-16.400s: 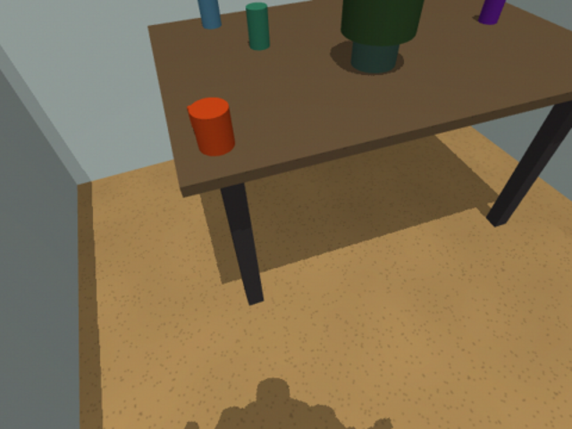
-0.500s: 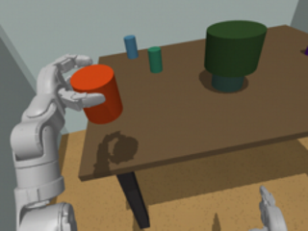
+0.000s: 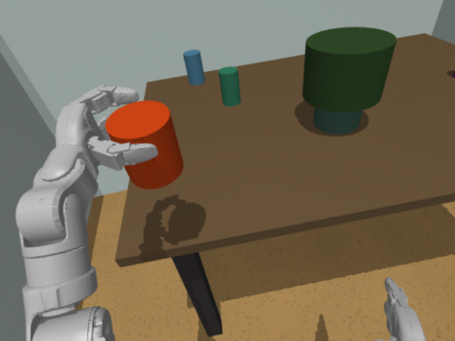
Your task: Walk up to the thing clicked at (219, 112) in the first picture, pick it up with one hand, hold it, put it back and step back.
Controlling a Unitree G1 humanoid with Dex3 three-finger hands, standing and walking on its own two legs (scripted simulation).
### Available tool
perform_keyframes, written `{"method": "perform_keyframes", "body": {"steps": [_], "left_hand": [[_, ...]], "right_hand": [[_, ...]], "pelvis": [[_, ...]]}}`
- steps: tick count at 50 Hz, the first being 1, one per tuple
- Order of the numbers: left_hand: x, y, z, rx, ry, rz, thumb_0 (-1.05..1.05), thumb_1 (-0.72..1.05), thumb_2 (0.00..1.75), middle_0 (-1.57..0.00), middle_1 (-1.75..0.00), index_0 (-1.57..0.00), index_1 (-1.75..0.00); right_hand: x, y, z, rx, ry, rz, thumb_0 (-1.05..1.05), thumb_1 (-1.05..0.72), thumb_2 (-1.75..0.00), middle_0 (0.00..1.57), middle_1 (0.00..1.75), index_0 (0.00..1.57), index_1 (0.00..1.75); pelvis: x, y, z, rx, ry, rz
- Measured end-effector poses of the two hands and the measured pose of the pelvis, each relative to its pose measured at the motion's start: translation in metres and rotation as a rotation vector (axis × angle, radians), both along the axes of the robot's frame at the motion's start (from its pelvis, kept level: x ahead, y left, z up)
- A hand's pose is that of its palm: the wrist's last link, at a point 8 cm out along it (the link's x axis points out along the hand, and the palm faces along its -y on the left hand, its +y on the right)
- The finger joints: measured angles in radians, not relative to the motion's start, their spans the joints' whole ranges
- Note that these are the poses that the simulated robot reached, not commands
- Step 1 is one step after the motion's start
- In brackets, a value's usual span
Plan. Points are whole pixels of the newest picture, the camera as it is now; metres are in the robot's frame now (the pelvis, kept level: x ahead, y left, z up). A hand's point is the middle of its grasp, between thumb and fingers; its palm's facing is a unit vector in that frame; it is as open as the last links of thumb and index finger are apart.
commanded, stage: hold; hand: left
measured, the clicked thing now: (144, 139) +0.35 +0.15 +0.25
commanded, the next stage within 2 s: crouch in 1.68 s
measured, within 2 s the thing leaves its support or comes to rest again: neither
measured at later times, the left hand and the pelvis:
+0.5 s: hand (128, 127) +0.34 +0.16 +0.28, palm faces +0.12 -0.99 -0.01, open 11.6 cm; pelvis +0.00 +0.00 +0.00, yaw +0 degrees
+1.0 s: hand (127, 128) +0.34 +0.16 +0.28, palm faces +0.12 -0.99 -0.01, open 11.7 cm; pelvis +0.00 +0.00 +0.00, yaw +0 degrees
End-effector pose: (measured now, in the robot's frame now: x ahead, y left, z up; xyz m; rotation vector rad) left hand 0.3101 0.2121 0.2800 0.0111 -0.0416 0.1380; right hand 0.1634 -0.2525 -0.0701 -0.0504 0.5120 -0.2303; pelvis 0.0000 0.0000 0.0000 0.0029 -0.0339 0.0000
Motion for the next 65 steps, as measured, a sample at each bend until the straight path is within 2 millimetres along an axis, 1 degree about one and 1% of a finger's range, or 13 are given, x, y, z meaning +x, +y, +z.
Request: {"method": "perform_keyframes", "body": {"steps": [12, 20, 27, 39, 46, 57, 65], "left_hand": [[0.000, 0.001, 0.009, 0.007, -0.018, -0.007, -0.03, -0.61, 0.67, -0.32, -0.86, -0.77, -1.10], [0.003, -0.004, 0.003, -0.001, 0.004, -0.021, -0.03, -0.61, 0.67, -0.32, -0.87, -0.77, -1.10], [0.001, -0.004, 0.000, -0.002, -0.004, -0.009, -0.03, -0.61, 0.67, -0.32, -0.87, -0.77, -1.10], [-0.005, 0.000, 0.003, 0.009, -0.016, -0.001, -0.03, -0.61, 0.67, -0.31, -0.88, -0.76, -1.11], [-0.003, -0.004, -0.001, 0.003, 0.001, -0.019, -0.03, -0.61, 0.67, -0.31, -0.88, -0.76, -1.11], [0.002, -0.004, 0.002, -0.002, -0.012, -0.012, -0.03, -0.61, 0.68, -0.31, -0.88, -0.76, -1.11], [0.000, -0.004, 0.001, 0.004, -0.011, -0.011, -0.03, -0.61, 0.67, -0.31, -0.88, -0.76, -1.11]], "right_hand": [[0.003, -0.003, 0.004, -0.015, -0.020, -0.008, -0.01, 0.52, -0.06, 0.05, 0.05, 0.05, 0.06], [0.001, -0.001, 0.003, -0.002, -0.020, -0.008, -0.01, 0.52, -0.06, 0.05, 0.05, 0.05, 0.06], [-0.003, -0.003, 0.000, -0.002, -0.008, -0.016, -0.01, 0.52, -0.06, 0.05, 0.05, 0.05, 0.06], [0.000, -0.004, 0.001, -0.014, -0.008, -0.010, -0.01, 0.52, -0.06, 0.05, 0.05, 0.05, 0.06], [0.001, -0.002, 0.002, -0.011, -0.021, -0.007, -0.01, 0.52, -0.06, 0.05, 0.05, 0.05, 0.06], [-0.005, -0.004, 0.002, -0.013, -0.020, -0.025, -0.01, 0.52, -0.06, 0.05, 0.05, 0.05, 0.06], [-0.006, -0.003, 0.000, -0.011, -0.014, -0.023, -0.01, 0.52, -0.06, 0.05, 0.05, 0.05, 0.06]], "pelvis": [[-0.001, 0.000, 0.000, 0.000, -0.001, 0.001], [-0.001, 0.000, 0.000, 0.001, 0.000, -0.002], [-0.002, -0.001, -0.001, 0.001, 0.000, -0.004], [-0.003, -0.002, -0.001, 0.002, -0.006, -0.001], [-0.003, -0.002, -0.001, 0.002, -0.005, 0.000], [-0.004, -0.001, -0.001, 0.002, -0.005, -0.006], [-0.005, 0.000, -0.001, 0.001, -0.006, -0.007]]}}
